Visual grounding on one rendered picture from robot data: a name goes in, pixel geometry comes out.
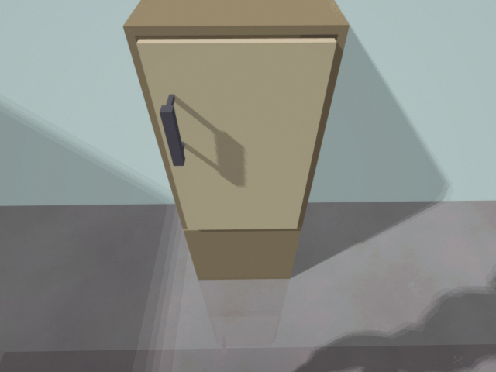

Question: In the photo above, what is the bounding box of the cupboard door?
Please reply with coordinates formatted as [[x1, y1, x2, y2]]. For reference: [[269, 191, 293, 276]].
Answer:
[[136, 38, 336, 230]]

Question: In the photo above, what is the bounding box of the handle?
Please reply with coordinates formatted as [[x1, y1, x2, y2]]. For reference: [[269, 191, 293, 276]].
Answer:
[[160, 95, 185, 166]]

